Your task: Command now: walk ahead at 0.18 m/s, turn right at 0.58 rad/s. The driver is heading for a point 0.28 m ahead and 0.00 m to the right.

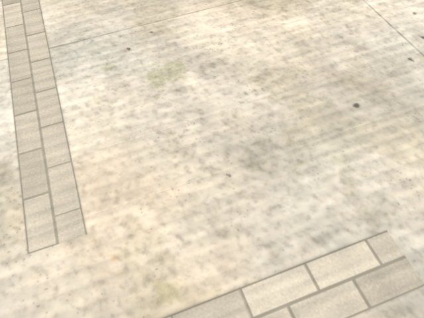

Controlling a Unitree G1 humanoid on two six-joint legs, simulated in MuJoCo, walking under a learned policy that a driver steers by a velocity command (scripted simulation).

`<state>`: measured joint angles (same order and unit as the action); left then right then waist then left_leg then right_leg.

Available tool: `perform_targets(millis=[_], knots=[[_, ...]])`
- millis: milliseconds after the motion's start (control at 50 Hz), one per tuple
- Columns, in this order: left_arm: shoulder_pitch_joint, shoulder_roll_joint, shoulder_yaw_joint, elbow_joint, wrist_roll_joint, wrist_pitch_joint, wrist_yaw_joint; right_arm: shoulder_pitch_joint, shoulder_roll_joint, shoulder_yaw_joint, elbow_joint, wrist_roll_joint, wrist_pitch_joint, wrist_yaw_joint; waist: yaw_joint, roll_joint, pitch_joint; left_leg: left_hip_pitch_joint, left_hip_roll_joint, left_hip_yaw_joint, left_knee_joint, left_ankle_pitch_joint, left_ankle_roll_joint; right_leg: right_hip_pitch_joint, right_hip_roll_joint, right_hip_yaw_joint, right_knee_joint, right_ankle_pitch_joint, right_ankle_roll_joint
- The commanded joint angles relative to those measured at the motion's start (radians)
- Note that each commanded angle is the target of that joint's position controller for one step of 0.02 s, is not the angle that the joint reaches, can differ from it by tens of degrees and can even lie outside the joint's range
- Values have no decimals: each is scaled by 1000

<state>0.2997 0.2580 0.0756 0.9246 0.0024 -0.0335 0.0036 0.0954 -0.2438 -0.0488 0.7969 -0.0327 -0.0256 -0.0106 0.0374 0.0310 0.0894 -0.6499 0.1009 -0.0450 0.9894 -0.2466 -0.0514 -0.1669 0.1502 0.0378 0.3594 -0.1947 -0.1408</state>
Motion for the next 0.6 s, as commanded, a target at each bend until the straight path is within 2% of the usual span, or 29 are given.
perform_targets(millis=[20, 100, 140, 180, 200, 220, 240, 260, 280, 300, 320, 340, 360, 380, 440, 480, 540, 560, 580, 600], knots=[[54, 146, 28, -59, -1, 4, 10, 42, -76, -10, -52, 7, 12, -3, -11, -98, -140, 44, -47, 51, -67, 84, -6, 82, -236, 162, 17, 874, -57], [92, 137, 23, -62, 11, 17, 21, -19, -86, 0, -76, 13, 10, -5, 25, -111, -129, 30, -62, 43, -186, 108, 21, 176, -263, 196, 52, 863, -40], [91, 134, 20, -64, 20, 22, 25, -17, -94, 3, -77, 14, 3, -7, 28, -117, -118, 67, -78, 40, -245, 76, 42, 194, -275, 213, 87, 878, -41], [58, 139, 18, -74, 24, 23, 27, 41, -107, 1, -60, 16, -5, -11, 0, -119, -111, 176, -97, 38, -341, 37, 74, 168, -277, 229, 138, 888, -28], [33, 146, 18, -80, 18, 21, 28, 92, -115, -2, -44, 15, -11, -15, -26, -119, -114, 266, -112, 46, -420, 52, 92, 144, -265, 233, 180, 894, -11], [5, 149, 16, -83, 4, 16, 27, 158, -117, -5, -24, 10, -20, -20, -73, -96, -124, 388, -110, 48, -553, 180, 112, 109, -236, 223, 255, 851, 17], [-2, 127, 6, -107, -7, 5, 24, 227, -156, -11, -15, 3, -35, -28, -96, -11, -195, 577, 26, -80, -582, 567, 152, 16, -177, 197, 395, 618, 54], [113, 71, -1, -108, -13, 5, 26, 220, -222, -19, -40, 14, -30, -26, -41, 200, -278, 735, 302, -347, -536, 1172, 311, -140, 3, 87, 663, -237, 91], [169, 109, 6, -79, 8, 28, 32, 223, -179, -7, -34, 40, -15, -17, -29, 177, -346, 672, 361, -471, -571, 1109, 406, -172, 24, 93, 780, -482, 97], [127, 128, 11, -56, 23, 43, 31, 170, -130, 6, -44, 39, -10, -11, -17, 56, -243, 581, 300, -392, -603, 899, 392, -194, -11, 125, 842, -429, 105], [73, 119, 8, -60, 26, 52, 26, 112, -94, 18, -50, 30, -5, -11, -12, 19, -173, 502, 229, -297, -639, 703, 343, -203, -35, 124, 808, -377, 116], [50, 105, 4, -61, 19, 64, 20, 73, -76, 28, -52, 19, 1, -14, 2, 38, -136, 451, 172, -227, -681, 554, 295, -185, -60, 120, 741, -339, 130], [52, 93, -2, -55, 17, 75, 14, 59, -79, 31, -46, 13, 3, -18, 10, 88, -122, 410, 124, -171, -710, 455, 266, -146, -71, 101, 677, -303, 145], [67, 82, -9, -41, 15, 82, 10, 56, -90, 29, -37, 7, 6, -18, 13, 111, -123, 394, 87, -127, -717, 402, 246, -110, -65, 65, 619, -290, 156], [34, 60, -25, -22, 10, 93, 14, 99, -116, 24, -3, 10, 8, -15, -12, 116, -140, 422, 81, -127, -732, 251, 241, -63, -78, 16, 421, -299, 165], [1, 63, -31, -16, 9, 97, 18, 115, -137, 17, 11, 11, 16, -12, -31, 127, -136, 424, 86, -156, -748, 88, 241, -42, -94, -2, 317, -260, 154], [27, 57, -38, 21, 8, 84, 19, 97, -146, 11, 21, 17, 36, -9, -9, 114, -113, 356, 75, -168, -754, -97, 205, 55, -101, -36, 108, -108, 119], [23, 61, -41, 27, 12, 75, 20, 116, -141, 11, 32, 18, 40, -10, -9, 91, -92, 311, 68, -168, -760, -151, 169, 95, -114, -10, 19, -49, 100], [8, 81, -42, 23, 24, 63, 22, 128, -129, 12, 36, 21, 40, -7, -19, 48, -74, 275, 54, -163, -746, -176, 123, 111, -174, 74, -29, -42, 81], [-21, 123, -37, 19, 26, 54, 25, 139, -109, 15, 31, 32, 39, -3, -51, -46, -52, 287, -10, -99, -717, -159, 87, 22, -250, 181, -57, -138, 50]])
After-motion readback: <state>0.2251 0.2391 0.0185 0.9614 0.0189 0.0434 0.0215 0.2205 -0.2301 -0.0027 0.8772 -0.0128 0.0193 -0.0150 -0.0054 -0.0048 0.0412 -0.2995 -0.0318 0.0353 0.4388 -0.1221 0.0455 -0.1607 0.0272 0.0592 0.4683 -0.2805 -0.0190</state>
